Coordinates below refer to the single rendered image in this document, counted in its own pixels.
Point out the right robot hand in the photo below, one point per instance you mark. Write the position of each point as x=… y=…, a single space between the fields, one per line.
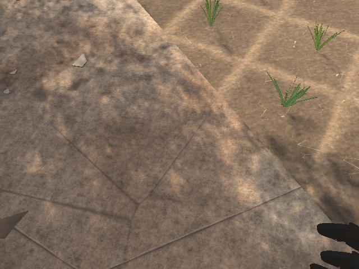
x=342 y=233

